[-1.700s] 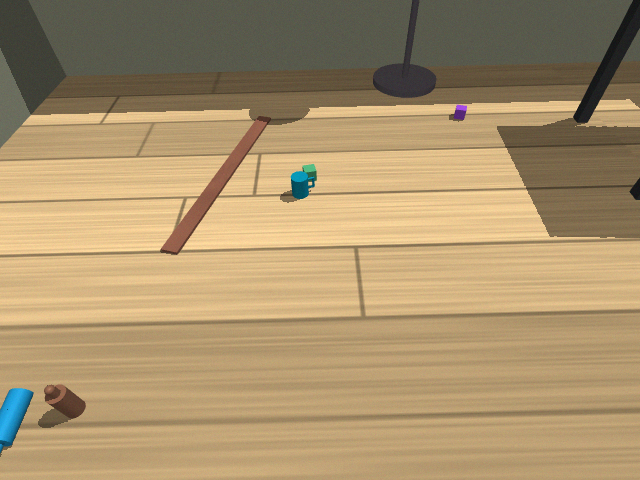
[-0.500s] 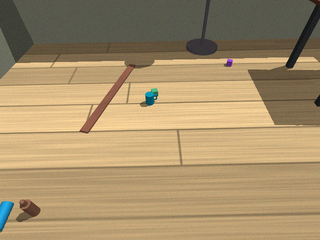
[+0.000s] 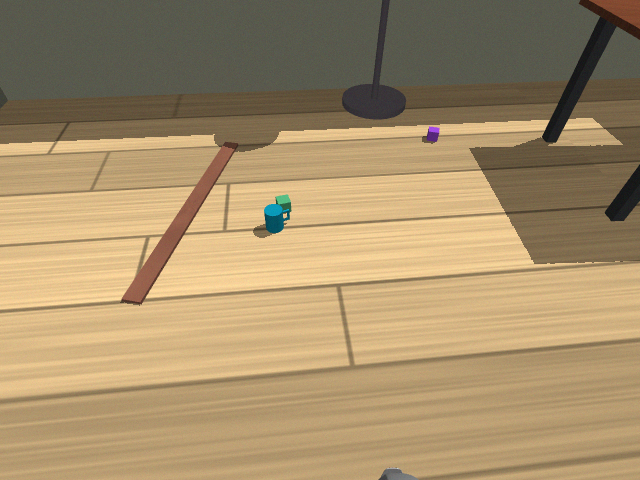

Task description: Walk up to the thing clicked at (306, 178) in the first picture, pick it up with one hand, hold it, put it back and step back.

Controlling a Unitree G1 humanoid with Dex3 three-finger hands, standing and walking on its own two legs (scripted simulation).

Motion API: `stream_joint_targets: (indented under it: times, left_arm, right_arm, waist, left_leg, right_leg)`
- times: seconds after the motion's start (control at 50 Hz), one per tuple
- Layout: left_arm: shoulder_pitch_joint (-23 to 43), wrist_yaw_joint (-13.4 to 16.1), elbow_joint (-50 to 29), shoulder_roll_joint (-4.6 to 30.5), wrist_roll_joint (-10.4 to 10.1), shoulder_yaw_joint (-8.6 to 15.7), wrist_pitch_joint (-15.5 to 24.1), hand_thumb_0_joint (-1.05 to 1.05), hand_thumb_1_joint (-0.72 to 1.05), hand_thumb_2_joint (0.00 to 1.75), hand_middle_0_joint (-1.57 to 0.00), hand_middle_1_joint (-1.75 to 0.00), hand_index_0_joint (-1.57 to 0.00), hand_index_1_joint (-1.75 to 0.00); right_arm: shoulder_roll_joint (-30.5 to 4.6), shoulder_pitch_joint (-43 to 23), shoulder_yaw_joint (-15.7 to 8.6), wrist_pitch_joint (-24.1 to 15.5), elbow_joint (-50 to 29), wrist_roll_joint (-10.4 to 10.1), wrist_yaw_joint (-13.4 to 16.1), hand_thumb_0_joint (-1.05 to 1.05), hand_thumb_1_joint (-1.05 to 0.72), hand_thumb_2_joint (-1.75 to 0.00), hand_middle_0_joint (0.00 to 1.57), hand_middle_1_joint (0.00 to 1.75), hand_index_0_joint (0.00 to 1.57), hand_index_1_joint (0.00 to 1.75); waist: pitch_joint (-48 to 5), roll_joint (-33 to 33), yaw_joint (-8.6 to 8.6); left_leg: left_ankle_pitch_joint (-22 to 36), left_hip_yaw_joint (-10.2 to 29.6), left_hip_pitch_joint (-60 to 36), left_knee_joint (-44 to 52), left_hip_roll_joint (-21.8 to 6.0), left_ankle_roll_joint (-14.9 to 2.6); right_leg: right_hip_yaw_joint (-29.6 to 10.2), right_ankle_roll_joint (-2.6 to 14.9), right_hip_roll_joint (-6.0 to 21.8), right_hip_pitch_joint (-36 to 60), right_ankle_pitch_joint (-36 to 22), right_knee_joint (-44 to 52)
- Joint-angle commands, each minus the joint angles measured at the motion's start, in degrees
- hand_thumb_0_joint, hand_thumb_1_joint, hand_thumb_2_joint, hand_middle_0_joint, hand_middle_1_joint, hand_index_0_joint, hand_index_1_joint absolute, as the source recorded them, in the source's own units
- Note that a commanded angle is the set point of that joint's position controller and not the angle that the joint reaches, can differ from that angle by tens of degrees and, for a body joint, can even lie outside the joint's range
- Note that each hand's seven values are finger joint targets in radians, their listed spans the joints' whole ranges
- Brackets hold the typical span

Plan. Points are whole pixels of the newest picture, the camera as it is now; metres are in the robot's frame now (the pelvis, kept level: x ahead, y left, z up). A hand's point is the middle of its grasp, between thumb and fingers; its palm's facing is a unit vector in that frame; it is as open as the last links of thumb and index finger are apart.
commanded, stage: walk up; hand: left
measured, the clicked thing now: (277, 217) +1.35 +0.18 -0.72
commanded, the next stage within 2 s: none
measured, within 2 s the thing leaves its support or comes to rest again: neither
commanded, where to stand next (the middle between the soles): +0.97 -0.05 m, yaw +0 degrees
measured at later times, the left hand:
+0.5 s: hand (183, 391) +0.31 +0.23 -0.13, palm faces -0.01 -0.93 -0.37, open 7.4 cm
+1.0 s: hand (217, 259) +0.58 +0.22 -0.13, palm faces -0.09 -0.92 -0.39, open 7.4 cm
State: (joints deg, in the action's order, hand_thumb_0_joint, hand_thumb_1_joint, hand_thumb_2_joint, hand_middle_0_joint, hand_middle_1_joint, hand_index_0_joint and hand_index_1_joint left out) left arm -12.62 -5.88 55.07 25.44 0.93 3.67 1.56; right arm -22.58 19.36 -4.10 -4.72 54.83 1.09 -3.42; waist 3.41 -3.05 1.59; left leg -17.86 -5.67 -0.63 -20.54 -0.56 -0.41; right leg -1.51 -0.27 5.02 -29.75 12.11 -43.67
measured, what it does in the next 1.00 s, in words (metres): walks ahead: right foot, then left foot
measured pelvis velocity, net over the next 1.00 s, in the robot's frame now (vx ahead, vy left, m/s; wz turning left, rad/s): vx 0.49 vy -0.06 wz -0.03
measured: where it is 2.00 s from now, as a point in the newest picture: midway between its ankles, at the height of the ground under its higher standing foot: (335, 315)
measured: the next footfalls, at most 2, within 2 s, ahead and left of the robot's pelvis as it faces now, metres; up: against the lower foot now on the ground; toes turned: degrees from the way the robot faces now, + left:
right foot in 0.12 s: +0.26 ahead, -0.16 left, +0.00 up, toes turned -5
left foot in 0.60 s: +0.48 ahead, +0.09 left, +0.00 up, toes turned +5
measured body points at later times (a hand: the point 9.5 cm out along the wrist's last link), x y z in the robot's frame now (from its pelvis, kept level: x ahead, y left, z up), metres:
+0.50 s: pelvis +0.26 -0.05 +0.00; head +0.28 -0.06 +0.45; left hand +0.31 +0.27 -0.11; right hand +0.35 -0.37 -0.11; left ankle +0.40 +0.11 -0.70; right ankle +0.22 -0.16 -0.74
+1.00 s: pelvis +0.49 -0.06 -0.01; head +0.51 -0.07 +0.44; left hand +0.59 +0.27 -0.11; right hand +0.51 -0.38 -0.13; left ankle +0.44 +0.09 -0.74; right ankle +0.61 -0.19 -0.73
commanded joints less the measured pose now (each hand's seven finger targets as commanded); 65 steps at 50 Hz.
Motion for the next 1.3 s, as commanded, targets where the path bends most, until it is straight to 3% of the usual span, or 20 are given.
stream_joint_targets:
  times: [0.0, 0.06, 0.12, 0.16, 0.18, 0.24, 0.3, 0.46, 0.56, 0.58, 0.6, 0.62, 0.72, 0.84, 1.0, 1.02, 1.04, 1.06, 1.16, 1.28]
  left_arm:
    - [8.4, -0.3, -6.9, 9.0, 0.0, 2.3, 2.0, 0.00, 0.90, 0.90, -0.20, -0.30, -0.20, -0.30]
    - [8.5, 0.1, -7.0, 8.5, -0.1, 2.4, 2.3, 0.00, 0.90, 0.90, -0.20, -0.30, -0.20, -0.30]
    - [-7.8, 1.7, -2.8, 12.6, 0.0, 5.0, 3.0, 0.00, 0.90, 0.90, -0.20, -0.30, -0.20, -0.30]
    - [-14.8, 2.9, -2.8, 20.3, -0.6, 6.9, 3.3, 0.00, 0.90, 0.90, -0.20, -0.30, -0.20, -0.30]
    - [-10.5, 3.3, -4.4, 19.8, -1.6, 6.9, 3.1, 0.00, 0.90, 0.90, -0.20, -0.30, -0.20, -0.30]
    - [-3.6, 4.2, -6.8, 13.4, -2.0, 4.5, 3.5, 0.00, 0.90, 0.90, -0.20, -0.30, -0.20, -0.30]
    - [-1.5, 3.9, -7.9, 11.5, -1.5, 3.7, 4.3, 0.00, 0.90, 0.90, -0.20, -0.30, -0.20, -0.30]
    - [-3.2, 3.4, -10.4, 13.5, -0.4, 4.1, 5.2, 0.00, 0.90, 0.90, -0.20, -0.30, -0.20, -0.30]
    - [-3.4, 3.7, -11.1, 12.2, -0.3, 3.1, 4.4, 0.00, 0.90, 0.90, -0.20, -0.30, -0.20, -0.30]
    - [-6.5, 3.8, -11.0, 8.5, -0.8, 1.8, 4.1, 0.00, 0.90, 0.90, -0.20, -0.30, -0.20, -0.30]
    - [-9.9, 3.8, -11.0, 4.4, -1.3, 0.6, 3.8, 0.00, 0.90, 0.90, -0.20, -0.30, -0.20, -0.30]
    - [-10.8, 4.7, -10.0, 10.4, -1.4, 1.8, 3.2, 0.00, 0.90, 0.90, -0.20, -0.30, -0.20, -0.30]
    - [-8.3, 4.0, -7.4, 10.7, -1.8, 1.8, 3.1, 0.00, 0.90, 0.90, -0.20, -0.30, -0.20, -0.30]
    - [-2.8, 1.8, -9.8, 8.9, -0.7, 2.0, 2.4, 0.00, 0.90, 0.90, -0.20, -0.30, -0.20, -0.30]
    - [-11.8, 2.7, -5.2, 11.9, -0.1, 4.8, 3.9, 0.00, 0.90, 0.90, -0.20, -0.30, -0.20, -0.30]
    - [-15.9, 3.5, -4.5, 15.7, 0.3, 6.2, 4.5, 0.00, 0.90, 0.90, -0.20, -0.30, -0.20, -0.30]
    - [-15.5, 4.0, -6.6, 19.0, 0.1, 6.4, 5.0, 0.00, 0.90, 0.90, -0.20, -0.30, -0.20, -0.30]
    - [-12.4, 4.0, -7.1, 19.9, -0.8, 6.1, 4.7, 0.00, 0.90, 0.90, -0.20, -0.30, -0.20, -0.30]
    - [-5.1, 4.8, -8.5, 12.8, -1.4, 3.7, 5.0, 0.00, 0.90, 0.90, -0.20, -0.30, -0.20, -0.30]
    - [-7.0, 4.9, -10.4, 12.6, -0.6, 4.0, 5.7, 0.00, 0.90, 0.90, -0.20, -0.30, -0.20, -0.30]
  right_arm:
    - [-16.9, -2.7, -4.0, -1.8, -5.8, -0.6, 0.9, 0.00, -0.90, -0.90, 0.20, 0.30, 0.20, 0.30]
    - [-17.0, -2.0, -4.0, -0.9, -6.6, -0.5, 1.4, 0.00, -0.90, -0.90, 0.20, 0.30, 0.20, 0.30]
    - [-13.4, 1.0, -2.6, -0.3, -7.6, -0.3, 1.7, 0.00, -0.90, -0.90, 0.20, 0.30, 0.20, 0.30]
    - [-12.1, 4.0, -1.7, -0.3, -9.0, -1.6, 2.0, 0.00, -0.90, -0.90, 0.20, 0.30, 0.20, 0.30]
    - [-15.7, 1.2, -2.2, 0.0, -8.0, -1.2, 2.6, 0.00, -0.90, -0.90, 0.20, 0.30, 0.20, 0.30]
    - [-12.9, -0.2, -1.9, 0.3, -6.3, -2.3, 2.0, 0.00, -0.90, -0.90, 0.20, 0.30, 0.20, 0.30]
    - [-11.3, 2.4, -2.0, 1.2, -5.9, -1.0, 0.7, 0.00, -0.90, -0.90, 0.20, 0.30, 0.20, 0.30]
    - [-10.4, -9.0, -2.6, 0.4, -10.2, 0.0, -1.6, 0.00, -0.90, -0.90, 0.20, 0.30, 0.20, 0.30]
    - [-14.3, 3.4, -4.7, -0.5, -6.3, 0.9, -0.6, 0.00, -0.90, -0.90, 0.20, 0.30, 0.20, 0.30]
    - [-17.5, 9.2, -5.9, -0.8, -5.2, 1.7, 0.2, 0.00, -0.90, -0.90, 0.20, 0.30, 0.20, 0.30]
    - [-20.7, 9.1, -6.3, -1.2, -6.9, 1.9, 0.9, 0.00, -0.90, -0.90, 0.20, 0.30, 0.20, 0.30]
    - [-21.7, 6.4, -6.2, -1.2, -8.7, 0.1, 1.0, 0.00, -0.90, -0.90, 0.20, 0.30, 0.20, 0.30]
    - [-15.1, 0.4, -3.1, -1.7, -9.7, -1.6, 1.8, 0.00, -0.90, -0.90, 0.20, 0.30, 0.20, 0.30]
    - [-16.5, -0.9, -3.5, -1.8, -11.5, -0.9, 1.5, 0.00, -0.90, -0.90, 0.20, 0.30, 0.20, 0.30]
    - [-13.3, -2.7, -2.1, -0.4, -12.9, -1.0, 1.2, 0.00, -0.90, -0.90, 0.20, 0.30, 0.20, 0.30]
    - [-9.2, 1.3, -0.7, -0.4, -13.0, -1.2, 1.1, 0.00, -0.90, -0.90, 0.20, 0.30, 0.20, 0.30]
    - [-8.4, 3.4, -0.1, 0.1, -13.0, -1.3, 1.1, 0.00, -0.90, -0.90, 0.20, 0.30, 0.20, 0.30]
    - [-14.4, 1.2, -1.8, 0.8, -11.8, -0.8, 1.8, 0.00, -0.90, -0.90, 0.20, 0.30, 0.20, 0.30]
    - [-12.4, 3.2, -1.7, 1.8, -7.2, -1.8, 1.0, 0.00, -0.90, -0.90, 0.20, 0.30, 0.20, 0.30]
    - [-11.5, -2.0, -2.3, 2.7, -8.8, -0.6, -0.3, 0.00, -0.90, -0.90, 0.20, 0.30, 0.20, 0.30]
  waist:
    - [4.6, 10.3, 0.85]
    - [1.6, 9.4, 0.30]
    - [-11.1, -3.0, -7.95]
    - [-14.5, -16.9, -9.43]
    - [-11.9, -11.9, -9.02]
    - [-2.8, -3.9, -4.32]
    - [-0.1, -4.7, -1.91]
    - [1.8, -3.5, -4.22]
    - [-7.2, 7.1, 2.91]
    - [-10.3, 17.0, 5.46]
    - [-10.3, 25.3, 3.66]
    - [-9.8, 16.4, 2.93]
    - [-0.5, 10.0, -0.65]
    - [1.1, 12.3, -0.11]
    - [-6.2, 0.0, -7.01]
    - [-8.4, -13.4, -8.48]
    - [-6.6, -15.6, -7.27]
    - [-4.9, -10.9, -7.27]
    - [0.1, -6.2, -1.97]
    - [1.0, -4.0, -3.36]
  left_leg:
    - [1.5, 7.2, 8.2, 10.3, -13.0, -9.59]
    - [14.7, 6.3, 7.1, 3.7, -13.5, -8.98]
    - [23.5, 0.2, 13.3, -27.7, -7.1, -5.32]
    - [-11.3, 2.7, 37.7, -48.8, 3.2, -1.92]
    - [-11.6, 6.8, 38.1, -53.3, -1.6, -1.92]
    - [-1.6, 10.6, 31.3, -49.8, -4.3, -2.36]
    - [3.8, 8.3, 28.6, -43.2, -4.9, -1.32]
    - [12.1, 4.5, 25.0, -15.6, -6.4, 0.80]
    - [8.7, 2.4, 1.5, -11.0, -2.3, -3.19]
    - [-2.2, 10.3, -5.7, -5.4, -7.3, -5.82]
    - [-8.5, 33.7, -10.8, -0.1, -19.5, -8.90]
    - [-11.3, 44.7, -9.9, 5.2, -25.0, -14.04]
    - [20.4, 16.4, 8.1, 3.6, -16.1, -10.12]
    - [10.3, 9.5, 9.7, 6.1, -14.6, -13.36]
    - [6.7, 3.9, 22.2, -18.8, -8.8, -7.45]
    - [-0.1, -0.3, 29.5, -34.4, -3.2, -4.84]
    - [-12.0, 2.6, 39.2, -44.5, 2.8, -2.27]
    - [-12.8, 6.6, 39.5, -48.8, -0.5, -2.06]
    - [1.3, 10.8, 31.0, -41.9, -2.8, -1.53]
    - [7.1, 10.6, 34.8, -30.3, -2.3, 1.21]
  right_leg:
    - [2.7, 0.93, 1.3, 2.9, -6.8, 8.3]
    - [5.4, 2.29, -1.0, 9.1, -5.3, 10.1]
    - [6.5, 4.68, -3.9, 35.3, -0.4, 14.5]
    - [-35.4, 14.08, 18.2, 50.4, 7.5, 26.2]
    - [-36.6, 17.07, 20.7, 44.3, 7.9, 26.9]
    - [-14.9, 12.23, 11.6, 24.9, -3.6, 26.9]
    - [-5.8, 11.43, 7.3, 17.8, -4.0, 28.8]
    - [-1.3, 11.49, 8.6, 16.4, -0.4, 28.7]
    - [0.6, 8.26, 6.1, 12.3, -8.9, 7.5]
    - [4.9, 6.12, 0.9, 6.1, -6.3, -9.3]
    - [3.4, 3.36, -7.4, -6.2, 17.6, -20.8]
    - [-0.4, 3.87, -6.7, -9.7, 18.6, -25.1]
    - [-4.1, 2.64, -0.7, -1.5, 8.0, -20.1]
    - [1.6, 0.08, 1.8, -0.8, 2.3, -2.0]
    - [5.3, 2.83, -3.2, 30.4, -0.1, 12.9]
    - [-7.4, 4.59, 4.8, 35.9, 13.0, 20.3]
    - [-32.1, 9.37, 18.1, 36.7, 19.6, 29.6]
    - [-38.1, 14.71, 21.8, 32.3, 21.8, 30.6]
    - [-8.8, 7.01, 8.6, 18.4, -0.2, 29.3]
    - [-3.1, 9.92, 9.8, 22.2, 0.0, 31.7]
